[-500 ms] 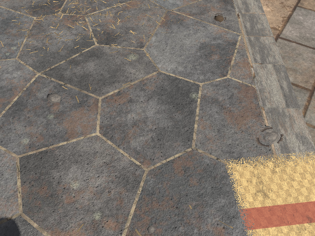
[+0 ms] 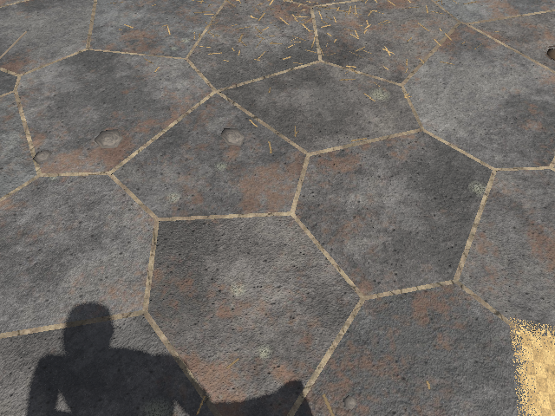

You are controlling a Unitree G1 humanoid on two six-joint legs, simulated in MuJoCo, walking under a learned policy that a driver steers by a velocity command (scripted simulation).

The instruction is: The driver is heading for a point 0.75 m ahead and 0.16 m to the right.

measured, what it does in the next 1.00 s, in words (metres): walks ahead, turning right: right foot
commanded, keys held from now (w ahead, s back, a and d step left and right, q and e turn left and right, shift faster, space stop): w+e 0.74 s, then w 0.26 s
